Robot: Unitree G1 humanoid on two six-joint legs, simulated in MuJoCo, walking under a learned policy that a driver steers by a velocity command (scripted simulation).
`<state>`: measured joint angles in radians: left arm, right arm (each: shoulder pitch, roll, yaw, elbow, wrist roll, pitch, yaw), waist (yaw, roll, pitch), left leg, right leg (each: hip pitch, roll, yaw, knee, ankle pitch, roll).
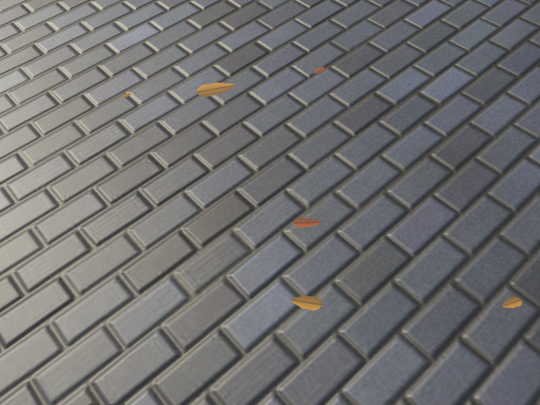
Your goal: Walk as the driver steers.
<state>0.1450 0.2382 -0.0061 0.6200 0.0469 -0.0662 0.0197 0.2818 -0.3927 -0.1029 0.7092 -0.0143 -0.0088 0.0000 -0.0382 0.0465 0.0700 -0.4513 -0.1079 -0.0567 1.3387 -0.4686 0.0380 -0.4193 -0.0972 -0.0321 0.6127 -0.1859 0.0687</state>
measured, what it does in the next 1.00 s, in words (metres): walks ahead: left foot, then right foot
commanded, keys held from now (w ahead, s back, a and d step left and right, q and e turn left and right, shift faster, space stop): shift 0.20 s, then w+shift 0.28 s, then e+shift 0.52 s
